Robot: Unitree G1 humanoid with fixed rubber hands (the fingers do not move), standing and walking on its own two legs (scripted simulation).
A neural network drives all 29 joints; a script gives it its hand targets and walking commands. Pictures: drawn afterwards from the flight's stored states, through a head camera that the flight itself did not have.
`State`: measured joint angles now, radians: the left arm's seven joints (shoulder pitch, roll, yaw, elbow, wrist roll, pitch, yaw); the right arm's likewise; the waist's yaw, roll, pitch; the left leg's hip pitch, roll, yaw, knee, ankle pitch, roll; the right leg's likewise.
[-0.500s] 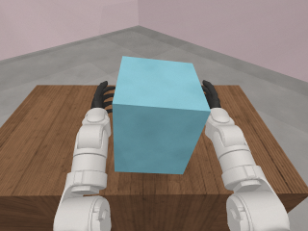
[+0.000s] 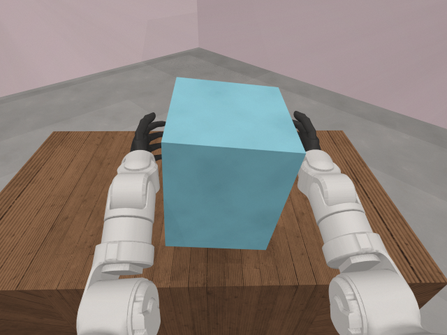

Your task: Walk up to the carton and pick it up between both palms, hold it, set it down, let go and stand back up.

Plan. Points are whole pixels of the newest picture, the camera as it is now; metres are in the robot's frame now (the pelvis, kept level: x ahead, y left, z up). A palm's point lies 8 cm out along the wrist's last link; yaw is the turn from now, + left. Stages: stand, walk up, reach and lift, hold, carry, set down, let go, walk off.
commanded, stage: hold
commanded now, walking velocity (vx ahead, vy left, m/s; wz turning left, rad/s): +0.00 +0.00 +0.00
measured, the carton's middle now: (222, 165) +0.42 +0.01 +0.15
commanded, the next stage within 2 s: none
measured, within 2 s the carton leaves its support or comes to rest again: neither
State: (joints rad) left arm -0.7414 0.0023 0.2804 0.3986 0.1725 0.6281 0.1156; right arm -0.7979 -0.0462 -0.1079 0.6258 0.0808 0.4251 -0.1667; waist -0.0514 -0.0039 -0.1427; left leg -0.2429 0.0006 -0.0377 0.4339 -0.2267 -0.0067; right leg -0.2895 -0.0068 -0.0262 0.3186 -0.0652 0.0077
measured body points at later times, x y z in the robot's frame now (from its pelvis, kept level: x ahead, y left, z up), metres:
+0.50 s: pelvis +0.00 +0.00 +0.00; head -0.05 +0.01 +0.45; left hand +0.40 +0.15 +0.21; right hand +0.40 -0.15 +0.21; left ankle +0.00 +0.12 -0.74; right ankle +0.06 -0.13 -0.74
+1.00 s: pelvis +0.00 +0.00 +0.00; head -0.05 +0.01 +0.45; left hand +0.39 +0.15 +0.21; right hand +0.40 -0.15 +0.22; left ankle +0.00 +0.12 -0.74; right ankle +0.06 -0.13 -0.74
